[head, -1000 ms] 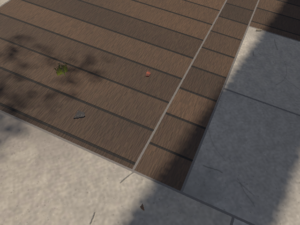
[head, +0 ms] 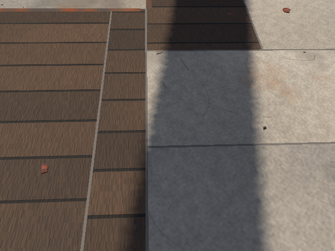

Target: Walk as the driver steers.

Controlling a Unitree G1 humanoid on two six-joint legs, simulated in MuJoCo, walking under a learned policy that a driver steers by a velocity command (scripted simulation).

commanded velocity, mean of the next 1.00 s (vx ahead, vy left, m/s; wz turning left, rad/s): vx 0.49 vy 0.00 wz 0.36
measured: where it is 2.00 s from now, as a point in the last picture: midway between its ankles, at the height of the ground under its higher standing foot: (134, 193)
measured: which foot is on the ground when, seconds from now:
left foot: down 0.00-0.18, up 0.20-0.70, down 0.72-1.00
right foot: up 0.00-0.16, down 0.18-0.74, up 0.76-1.00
